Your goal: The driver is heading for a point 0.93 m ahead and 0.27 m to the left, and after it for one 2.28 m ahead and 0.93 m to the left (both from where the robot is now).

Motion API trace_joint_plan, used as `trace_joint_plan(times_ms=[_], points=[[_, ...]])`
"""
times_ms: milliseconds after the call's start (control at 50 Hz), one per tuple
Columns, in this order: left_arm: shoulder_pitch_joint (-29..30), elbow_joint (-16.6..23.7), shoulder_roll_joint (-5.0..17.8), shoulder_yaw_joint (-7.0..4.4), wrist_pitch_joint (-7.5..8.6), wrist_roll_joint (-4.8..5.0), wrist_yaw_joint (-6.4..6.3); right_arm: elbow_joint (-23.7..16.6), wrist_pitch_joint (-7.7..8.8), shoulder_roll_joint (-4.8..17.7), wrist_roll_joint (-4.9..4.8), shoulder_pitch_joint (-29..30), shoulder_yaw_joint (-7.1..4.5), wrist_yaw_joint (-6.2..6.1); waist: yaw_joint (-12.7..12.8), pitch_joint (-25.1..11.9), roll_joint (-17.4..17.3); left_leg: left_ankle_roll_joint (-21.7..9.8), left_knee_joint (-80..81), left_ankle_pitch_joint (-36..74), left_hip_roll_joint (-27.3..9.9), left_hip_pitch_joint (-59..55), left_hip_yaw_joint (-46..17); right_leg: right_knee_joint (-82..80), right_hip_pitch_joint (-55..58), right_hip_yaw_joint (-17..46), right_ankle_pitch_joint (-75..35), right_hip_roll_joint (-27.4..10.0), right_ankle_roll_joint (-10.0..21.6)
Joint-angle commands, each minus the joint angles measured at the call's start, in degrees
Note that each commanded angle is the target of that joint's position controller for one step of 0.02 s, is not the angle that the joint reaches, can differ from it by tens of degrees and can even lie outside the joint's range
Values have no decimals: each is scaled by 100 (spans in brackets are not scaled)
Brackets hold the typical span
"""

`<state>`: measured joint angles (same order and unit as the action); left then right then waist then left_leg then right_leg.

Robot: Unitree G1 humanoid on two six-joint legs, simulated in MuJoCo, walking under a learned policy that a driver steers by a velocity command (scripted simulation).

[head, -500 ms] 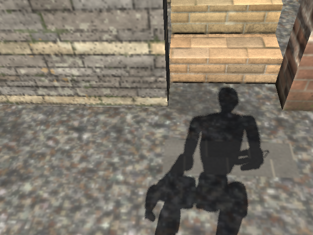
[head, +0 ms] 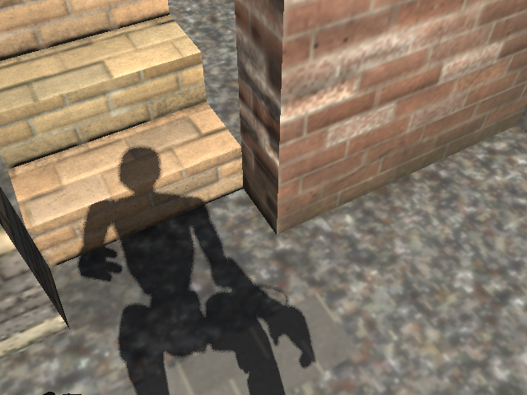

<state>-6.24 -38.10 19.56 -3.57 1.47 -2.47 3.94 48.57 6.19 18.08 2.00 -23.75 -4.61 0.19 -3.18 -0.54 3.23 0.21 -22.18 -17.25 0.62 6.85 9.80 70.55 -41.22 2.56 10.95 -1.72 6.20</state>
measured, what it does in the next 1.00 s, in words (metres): walks ahead, turning left: right foot, then left foot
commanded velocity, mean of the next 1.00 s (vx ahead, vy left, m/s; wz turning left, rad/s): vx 0.96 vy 0.00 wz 0.64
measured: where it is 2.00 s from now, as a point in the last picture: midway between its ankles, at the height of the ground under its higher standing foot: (170, 264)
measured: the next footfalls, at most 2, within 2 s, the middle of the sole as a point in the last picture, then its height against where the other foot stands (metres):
right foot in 0.20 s outside the picture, level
left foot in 0.64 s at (220, 301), level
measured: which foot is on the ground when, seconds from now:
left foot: down 0.00-0.22, up 0.24-0.62, down 0.64-0.98, up 1.00-1.00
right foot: up 0.00-0.18, down 0.20-0.64, up 0.66-0.98, down 1.00-1.00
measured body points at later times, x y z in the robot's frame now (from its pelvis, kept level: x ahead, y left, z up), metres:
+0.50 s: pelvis +0.45 -0.01 +0.00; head +0.48 -0.01 +0.45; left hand +0.36 +0.26 -0.13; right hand +0.69 -0.24 -0.09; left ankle +0.58 +0.13 -0.66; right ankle +0.35 -0.13 -0.73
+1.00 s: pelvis +0.82 +0.14 -0.01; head +0.87 +0.17 +0.44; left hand +0.87 +0.44 -0.08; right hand +0.96 -0.11 -0.14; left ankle +0.74 +0.10 -0.69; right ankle +0.98 +0.06 -0.73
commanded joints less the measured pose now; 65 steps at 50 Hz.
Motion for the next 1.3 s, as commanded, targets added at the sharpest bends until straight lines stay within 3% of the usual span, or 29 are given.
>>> trace_joint_plan(times_ms=[20, 140, 180, 200, 220, 240, 260, 300, 400, 500, 580, 620, 640, 660, 680, 700, 760, 880, 940, 960, 980, 1000, 1020, 1040, 1100, 1140, 1180, 1260, 1300], points=[[279, 569, -160, 195, 49, 3, 84, -238, 227, 161, -22, 317, 104, 79, 508, 746, -589, -789, 1822, 743, -1440, 520, -1097, -920, -479, 577, -716, -191, -49], [1066, 629, -41, 302, 232, -24, 88, 119, 111, 983, -144, -341, 18, 84, 393, 679, -527, -899, 1624, 4817, -1362, -251, -610, -3313, 1595, -800, -735, 209, 75], [-490, 169, 326, 120, 288, -80, -103, 226, -6, 1268, -121, -398, -19, 8, 1185, -406, -849, -761, -675, 6248, -1347, -371, -579, -3711, 3519, -706, -48, 578, 123], [-1532, -141, 669, -33, 316, -164, -232, 176, -19, 1150, -150, -317, 16, 2, 1687, -980, -862, -695, -2362, 4917, -1049, 749, -588, -3678, 5146, -272, 95, 111, 129], [-2060, -236, 1286, -180, 356, -309, -368, -91, -14, 133, -167, -624, 213, 77, 1356, -1869, 503, -685, -4671, 234, -359, 2390, -727, -3935, 6637, 1922, 2061, -1726, 185], [-2123, -195, 1360, -211, 333, -206, -369, -300, 1, 95, -409, -732, 186, 70, 1168, -2688, 1021, -754, -5933, -772, -19, 3113, -1367, -5066, 6651, 4177, 2787, -2546, 331], [-1663, -261, 955, -161, 331, -130, -351, -349, -38, 412, -372, -106, 87, 41, 1039, -1659, 370, -802, -5975, -61, -353, 3556, -1492, -5252, 5832, 3447, 2616, -2177, 234], [-1057, -388, 407, -58, 422, -67, -326, -320, -95, 129, -279, 315, 169, 142, 676, -370, -17, -691, -5364, 438, -722, 3454, -1395, -5522, 4275, 1978, 1062, -1789, 60], [-1090, -966, -68, 24, 813, 275, -312, -408, -499, -94, 17, 1039, 205, 302, 193, 416, 33, -534, -4828, 1040, -1072, 3702, -1223, -6330, 3539, -38, -786, -1407, -84], [-978, -1189, -13, 108, 986, 165, -373, -901, -527, -255, -102, 2165, 410, 279, 30, 716, -12, -608, -2464, 2296, -651, 2842, -362, -6757, 3243, -1671, -2782, -713, -403], [-1082, -909, 706, -20, 705, 129, -491, -763, -458, 345, -57, 1611, 270, 202, -382, 40, 239, -1018, -1888, 1930, 150, 1833, 183, -5066, 4554, -1819, -6869, -951, -634], [-795, -681, 927, -129, 513, 34, -572, -385, -345, 693, 23, 103, 83, 174, -994, -785, 161, -1246, -1550, 1778, 389, 475, 27, -2643, 4513, -1575, -6694, -1065, -444], [-564, -605, 869, -126, 423, -80, -576, -191, -316, 963, 4, -638, -81, 144, -1358, -985, -255, -1502, -1505, 1472, 432, -563, -354, -571, 3571, -1542, -5494, -777, -514], [-837, -497, -33, 94, 494, -235, -461, -85, -371, 1443, -158, -351, -225, 84, -584, -578, -1789, -1824, -1782, 2626, -336, -1540, -1603, 1562, 1356, -1372, 1037, 258, -712], [-1507, 17, -187, 234, 605, -46, -428, -403, -503, 2080, -42, -46, -411, 97, -4, -1648, -2216, -2929, -739, 1822, -1110, -2778, -4311, 3038, -340, -371, 1788, 637, -850], [-1128, 134, -43, 303, 771, -20, -473, -799, -583, 2004, 45, 450, -434, 32, -230, -1664, -1328, -3039, 352, 862, -1397, -2550, -5117, 3388, -872, 111, 1545, 336, -781], [-264, 565, -99, 288, 616, -181, -529, -734, -494, 1019, -180, 643, -114, -196, 204, -240, 386, -2205, 445, 1748, -841, -451, -4137, 2454, -898, 255, 1274, -273, -883], [495, 1145, -411, 532, 199, 125, -640, -743, -276, 663, -367, 611, 29, -252, 407, -24, 156, -1105, 242, 4972, 733, 1927, -2303, -1718, 1545, -371, -449, -149, -1006], [-1328, 461, -119, 437, 127, 225, -636, -907, -299, 695, -138, 1176, -102, -273, 948, -1019, -829, -508, -1785, 6847, 710, 1513, -2348, -3193, 3107, -310, -1035, 426, -756], [-2500, 8, 63, 317, 176, 210, -671, -1152, -240, 621, -149, 1863, -97, -269, 1623, -1354, -657, -306, -2908, 6152, 802, 1922, -2437, -4146, 4248, -318, -2316, 330, -679], [-3091, -205, 392, 119, 344, 165, -680, -1368, -219, 210, -221, 1997, -101, -171, 1834, -1567, 698, 137, -4619, 1834, 1471, 3359, -1828, -4920, 6085, 853, -4128, -1043, -303], [-2516, -361, 145, 133, 448, 206, -697, -1070, -178, -95, 10, 2197, 69, -91, 1426, -1074, 168, -40, -5754, -1178, 972, 3968, -1490, -4557, 5716, 1059, -6041, -1743, -186], [-2280, -221, 97, 126, 606, -1, -577, -1085, -129, -310, -82, 1040, 88, -125, 670, -1547, 345, 43, -7410, -2107, 821, 4653, -1987, -3430, 6250, 1730, -8924, -2952, 505], [-1822, -117, 44, 38, 639, 28, -567, -902, -218, 38, -157, 737, 69, -161, 625, -2167, 285, -169, -7673, -1804, 471, 5212, -2272, -3382, 6541, 2153, -6900, -3150, 800], [-1180, -421, 10, -30, 609, 227, -568, -736, -605, -433, 157, 1428, 94, -107, 463, -704, -386, -254, -8141, -1134, 351, 5611, -2264, -4590, 4279, 1431, -2733, -2600, 544], [-937, -790, 162, -50, 589, 414, -503, -786, -752, -680, 69, 1153, 181, -89, 51, 22, -30, -238, -7329, -455, 169, 4821, -1957, -5166, 2534, 324, -1898, -2024, 162], [-489, -919, 189, -31, 564, 421, -456, -671, -802, -724, -42, 508, 246, 37, -282, -280, 558, -186, -5635, 118, -272, 3503, -971, -5384, 1911, -499, -2186, -1306, -113], [-319, -773, 180, -89, 443, 280, -634, -622, -756, -523, -203, -260, 191, -249, -187, -871, 1702, 63, -2334, 1767, -208, 1390, -695, -5028, 2557, -489, -3361, -579, -41], [-166, -766, 323, -235, 277, 325, -621, -396, -706, -178, -189, -1619, 20, -412, -814, -1020, 1064, 140, -883, 2102, -93, 103, -558, -4144, 2684, -147, -2581, -547, -326]])
Keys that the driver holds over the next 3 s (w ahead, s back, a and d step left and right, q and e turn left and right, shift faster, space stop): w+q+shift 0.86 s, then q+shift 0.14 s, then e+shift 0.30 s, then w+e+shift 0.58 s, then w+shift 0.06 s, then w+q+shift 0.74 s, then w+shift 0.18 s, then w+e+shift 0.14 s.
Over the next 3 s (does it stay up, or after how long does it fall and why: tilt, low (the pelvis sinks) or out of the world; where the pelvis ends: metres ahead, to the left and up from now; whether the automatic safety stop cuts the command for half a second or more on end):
stays up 1.43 0.54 0.38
